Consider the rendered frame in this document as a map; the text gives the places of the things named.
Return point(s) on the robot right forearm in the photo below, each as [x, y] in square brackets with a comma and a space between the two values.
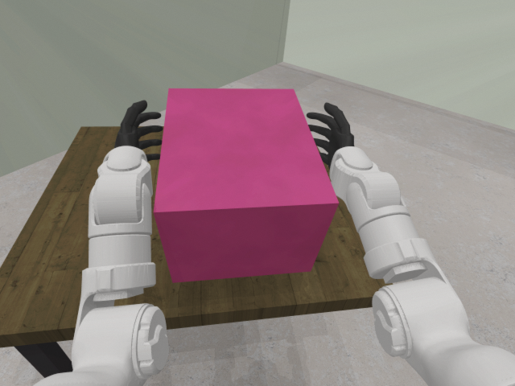
[393, 249]

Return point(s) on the carton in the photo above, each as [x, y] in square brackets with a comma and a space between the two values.
[242, 190]

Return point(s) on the left robot upper arm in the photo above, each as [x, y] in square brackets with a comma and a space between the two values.
[116, 346]

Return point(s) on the robot left hand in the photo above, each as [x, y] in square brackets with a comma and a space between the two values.
[129, 133]

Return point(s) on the table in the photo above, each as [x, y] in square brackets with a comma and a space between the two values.
[41, 277]

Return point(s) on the robot left forearm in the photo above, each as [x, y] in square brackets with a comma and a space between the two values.
[120, 225]

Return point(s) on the robot right hand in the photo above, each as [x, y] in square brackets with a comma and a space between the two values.
[339, 134]

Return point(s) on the right robot upper arm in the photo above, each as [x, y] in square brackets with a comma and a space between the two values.
[422, 322]

